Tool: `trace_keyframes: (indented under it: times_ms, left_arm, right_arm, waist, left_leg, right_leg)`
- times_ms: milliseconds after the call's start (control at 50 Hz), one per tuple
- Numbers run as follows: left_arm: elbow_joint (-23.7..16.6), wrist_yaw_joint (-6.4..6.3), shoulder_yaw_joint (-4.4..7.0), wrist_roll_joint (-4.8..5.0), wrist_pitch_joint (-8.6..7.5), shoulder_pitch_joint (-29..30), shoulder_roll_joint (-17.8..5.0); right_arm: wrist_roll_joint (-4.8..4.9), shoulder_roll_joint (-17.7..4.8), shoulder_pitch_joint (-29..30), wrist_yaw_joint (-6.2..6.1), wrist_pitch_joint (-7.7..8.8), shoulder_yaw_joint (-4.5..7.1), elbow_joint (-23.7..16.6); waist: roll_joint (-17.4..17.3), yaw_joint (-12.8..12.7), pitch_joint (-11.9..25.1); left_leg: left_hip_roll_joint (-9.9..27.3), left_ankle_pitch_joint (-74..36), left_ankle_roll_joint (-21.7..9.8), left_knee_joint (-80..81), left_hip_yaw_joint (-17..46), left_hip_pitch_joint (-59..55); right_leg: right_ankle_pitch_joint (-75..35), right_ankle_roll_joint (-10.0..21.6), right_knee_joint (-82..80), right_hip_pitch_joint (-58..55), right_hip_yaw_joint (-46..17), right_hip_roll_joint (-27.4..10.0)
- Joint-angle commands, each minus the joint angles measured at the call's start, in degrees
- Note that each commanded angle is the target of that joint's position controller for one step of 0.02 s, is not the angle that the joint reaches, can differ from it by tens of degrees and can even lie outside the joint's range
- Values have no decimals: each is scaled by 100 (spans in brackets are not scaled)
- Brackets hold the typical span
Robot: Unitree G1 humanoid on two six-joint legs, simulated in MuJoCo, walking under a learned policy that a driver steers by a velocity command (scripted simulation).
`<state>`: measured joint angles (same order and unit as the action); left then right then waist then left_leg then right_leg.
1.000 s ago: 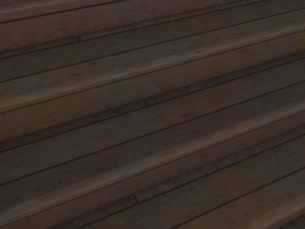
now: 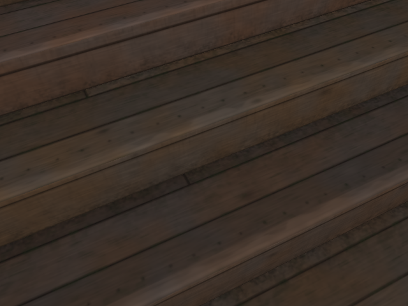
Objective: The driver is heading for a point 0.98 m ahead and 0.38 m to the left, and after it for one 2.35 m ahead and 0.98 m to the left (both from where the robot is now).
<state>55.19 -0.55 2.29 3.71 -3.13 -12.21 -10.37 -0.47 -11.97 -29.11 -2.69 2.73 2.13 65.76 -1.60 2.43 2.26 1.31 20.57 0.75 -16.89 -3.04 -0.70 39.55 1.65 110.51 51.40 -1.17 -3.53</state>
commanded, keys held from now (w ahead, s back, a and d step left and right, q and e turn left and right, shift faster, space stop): w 0.14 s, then w+q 0.86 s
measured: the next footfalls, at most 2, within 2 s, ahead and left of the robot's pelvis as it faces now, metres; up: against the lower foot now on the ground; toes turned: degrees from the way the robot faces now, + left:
right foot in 0.16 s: +0.30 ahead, -0.23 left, +0.16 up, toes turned -10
left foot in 0.88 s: +0.60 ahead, +0.02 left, +0.33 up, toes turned +25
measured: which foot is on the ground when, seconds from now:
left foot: down 0.00-0.18, up 0.20-0.86, down 0.88-1.00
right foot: up 0.00-0.14, down 0.16-0.90, up 0.92-1.00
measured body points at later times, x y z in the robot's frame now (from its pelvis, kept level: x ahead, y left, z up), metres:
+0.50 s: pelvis +0.23 -0.15 +0.16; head +0.19 -0.17 +0.61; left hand +0.18 +0.07 +0.01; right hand +0.45 -0.34 +0.07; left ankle +0.29 -0.01 -0.37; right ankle +0.26 -0.23 -0.57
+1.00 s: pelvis +0.49 -0.06 +0.24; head +0.49 -0.07 +0.69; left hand +0.48 +0.22 +0.13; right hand +0.71 -0.24 +0.13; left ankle +0.56 +0.00 -0.41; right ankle +0.39 -0.26 -0.32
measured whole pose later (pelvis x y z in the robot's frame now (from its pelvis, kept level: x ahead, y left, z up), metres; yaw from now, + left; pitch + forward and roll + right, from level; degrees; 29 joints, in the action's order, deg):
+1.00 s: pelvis +0.49 -0.06 +0.24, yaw +23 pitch +0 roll +2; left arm 48.8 1.1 0.7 0.4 -5.8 -14.8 -14.5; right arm -0.8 -14.4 -10.8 1.9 2.4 2.3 43.8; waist 0.0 0.7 1.4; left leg -5.4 24.0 -10.0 -62.7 -10.3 39.1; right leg 7.2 4.9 84.3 20.2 -3.5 -3.2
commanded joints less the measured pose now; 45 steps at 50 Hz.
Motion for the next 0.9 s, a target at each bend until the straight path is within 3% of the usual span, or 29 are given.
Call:
trace_keyframes:
  times_ms: [20,60,100,120,140,160,180,200,220,240,260,280,300,320,360,400,420,480,560,600,660,740,760,780,800,820,860,880,900]
  left_arm:
    - [-1417,121,-418,-35,-168,1392,446]
    - [-1862,164,-549,-177,-117,1482,314]
    - [-2447,236,-755,-355,-166,1904,502]
    - [-2403,269,-714,-301,-168,1752,161]
    - [-2468,214,-630,-304,-187,1669,142]
    - [-2182,182,-338,-205,-165,837,-381]
    - [-1884,172,7,-159,-95,-351,-1046]
    - [-1470,130,311,-411,-73,-1565,-1883]
    - [-871,88,386,-538,-12,-2179,-2437]
    - [-866,108,222,-640,-64,-1770,-1903]
    - [-719,181,128,-411,-65,-1210,-1585]
    - [-407,240,-19,-304,-59,-857,-961]
    - [-211,298,-191,-465,-99,-511,-293]
    - [-151,337,-264,-597,-160,-120,14]
    - [88,325,-322,-609,-244,3,307]
    - [191,278,-318,-566,-281,-58,249]
    - [128,226,-278,-576,-303,27,-25]
    - [100,29,-348,-705,-331,-42,-170]
    - [471,-27,-441,-657,-139,-1236,-116]
    - [453,-37,-465,-734,-64,-1609,-114]
    - [236,-149,-438,-778,-32,-1530,-161]
    - [270,-376,-355,-633,45,-1895,-307]
    - [305,-444,-345,-595,55,-2040,-334]
    - [283,-502,-208,-471,73,-1820,-751]
    - [182,-494,-178,-440,79,-1646,-835]
    - [47,-451,-129,-363,16,-1165,-1120]
    - [-97,-356,10,-290,-24,-1095,-1775]
    - [-299,-288,21,-232,49,-887,-1889]
    - [-563,-279,29,-274,-3,-770,-1859]
  right_arm:
    - [23,-297,-390,0,-68,-53,93]
    - [110,-550,231,-134,-114,-36,-154]
    - [205,-738,192,-199,-174,4,-196]
    - [239,-1060,474,-186,-175,93,-412]
    - [303,-1526,-169,-157,-116,187,-334]
    - [181,-1613,-380,-60,-85,152,-276]
    - [60,-1541,-437,93,-20,99,-217]
    - [325,-1040,-168,113,106,50,-471]
    - [152,-420,-364,303,343,-19,-320]
    - [287,-136,-378,479,430,85,-225]
    - [319,189,445,530,353,29,-697]
    - [262,332,1316,517,286,-56,-1260]
    - [253,164,1820,469,216,-43,-1700]
    - [268,113,1782,452,111,-74,-1887]
    - [284,284,1429,416,-82,-147,-1964]
    - [247,479,1302,349,-200,-252,-1997]
    - [154,272,1366,302,-225,-237,-2055]
    - [-10,-204,1630,269,-264,-90,-2069]
    - [115,272,1871,310,-336,-208,-2116]
    - [118,357,2299,379,-302,-282,-2302]
    - [64,366,2879,407,-294,-356,-2601]
    - [188,367,3889,365,-268,-520,-3286]
    - [185,392,4066,407,-245,-565,-3430]
    - [224,541,4079,566,-198,-703,-3533]
    - [247,478,4157,655,-155,-703,-3548]
    - [246,447,3736,691,-104,-590,-3399]
    - [160,-16,2377,610,-76,-274,-3113]
    - [153,-512,1450,605,-74,-26,-2845]
    - [155,-1012,918,605,-106,241,-2669]
  waist:
    - [-45,3,-1319]
    - [-57,-210,-1235]
    - [-206,-352,-972]
    - [-14,-529,-796]
    - [-668,-566,-12]
    - [-613,-954,566]
    - [-1303,-1630,1495]
    - [270,-2005,2287]
    - [2367,-1448,3208]
    - [1729,-1135,3126]
    - [1463,-914,2071]
    - [1254,-737,899]
    - [950,-492,303]
    - [803,-191,91]
    - [546,138,-273]
    - [524,319,-473]
    - [613,348,-551]
    - [534,288,-392]
    - [192,-138,-737]
    - [205,-332,-834]
    - [373,-465,-911]
    - [628,-703,-1179]
    - [639,-733,-1148]
    - [834,-515,-1057]
    - [521,-480,-1055]
    - [511,-79,-751]
    - [1541,627,372]
    - [1759,1080,984]
    - [1610,1312,1149]
  left_leg:
    - [2027,-1503,-1017,807,1184,-1042]
    - [1594,-1093,-698,1264,525,527]
    - [1358,-887,-703,2046,238,2119]
    - [1009,-1582,-866,2132,-78,2964]
    - [1207,-4219,-979,1743,211,2334]
    - [1172,-6774,-931,631,-23,1611]
    - [1341,-9563,-784,-638,233,984]
    - [558,-8224,-259,-3141,413,2274]
    - [-449,-1108,-256,-5490,1047,2291]
    - [-655,-782,-336,-7767,1946,2877]
    - [-476,-853,-474,-8605,1590,3611]
    - [-185,-862,-670,-8880,1118,4364]
    - [65,-988,-931,-9041,1052,4642]
    - [156,-1070,-1121,-9172,1123,4453]
    - [88,-1358,-1355,-9404,1242,4734]
    - [104,-1651,-1348,-8834,1286,5195]
    - [86,-1752,-1155,-8186,1067,5288]
    - [-92,-2493,-795,-8196,689,5409]
    - [-171,-1477,-837,-10504,836,7926]
    - [-82,-1205,-762,-10959,814,8818]
    - [46,-1434,-476,-10723,559,8842]
    - [375,-1127,-445,-9303,-151,8927]
    - [476,-1023,-480,-8950,-247,8921]
    - [808,-534,-643,-7705,-568,7915]
    - [631,-293,-785,-6794,-869,6863]
    - [217,14,-1032,-6184,-1345,5313]
    - [-628,663,-1335,-5937,-1580,3631]
    - [-1109,730,-1547,-4825,-1355,2652]
    - [-909,472,-1760,-3688,230,1093]
  right_leg:
    - [384,-86,1202,4040,-363,-711]
    - [-396,-289,-290,2738,74,-898]
    - [-1749,-160,-2074,428,413,-1049]
    - [-1843,-56,-3641,-1444,1130,-639]
    - [-1506,-8,-3822,-2684,1388,-105]
    - [-1319,177,-4094,-3496,1813,445]
    - [-1644,495,-4137,-4343,1047,637]
    - [-486,1341,-6069,-5484,-2291,-720]
    - [-90,1462,-8842,-5944,-5098,-1760]
    - [779,1162,-9305,-5348,-5621,-2148]
    - [1339,781,-9301,-4433,-4930,-2126]
    - [1452,551,-8890,-3521,-3763,-1868]
    - [981,365,-8463,-2754,-2751,-1756]
    - [372,241,-8320,-2301,-2026,-1659]
    - [-575,107,-8746,-2125,-1219,-1641]
    - [-1228,-40,-9159,-2213,-305,-1473]
    - [-1393,56,-9626,-2225,216,-1363]
    - [-2089,217,-10164,-2563,815,-1313]
    - [-1921,225,-9663,-4386,704,-1581]
    - [-1914,281,-9461,-5015,663,-1741]
    - [-2081,373,-9598,-4859,1049,-1702]
    - [-2113,254,-10284,-5031,1415,-1599]
    - [-2471,190,-10386,-5318,1495,-1591]
    - [-3355,300,-11006,-5054,1775,-1698]
    - [-4685,334,-10991,-4733,2051,-1552]
    - [-7866,374,-10478,-4441,2398,-1478]
    - [-13397,792,-8814,-5242,2144,-1939]
    - [-13994,815,-7532,-5553,2070,-1664]
    - [-11761,566,-5878,-4257,1718,-1402]
Velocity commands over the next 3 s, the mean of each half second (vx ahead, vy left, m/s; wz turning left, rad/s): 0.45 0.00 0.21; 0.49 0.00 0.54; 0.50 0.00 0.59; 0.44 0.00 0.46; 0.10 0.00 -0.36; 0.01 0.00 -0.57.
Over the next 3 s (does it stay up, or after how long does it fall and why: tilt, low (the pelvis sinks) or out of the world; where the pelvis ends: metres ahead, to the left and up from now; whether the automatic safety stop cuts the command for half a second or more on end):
stays up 1.13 0.54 0.66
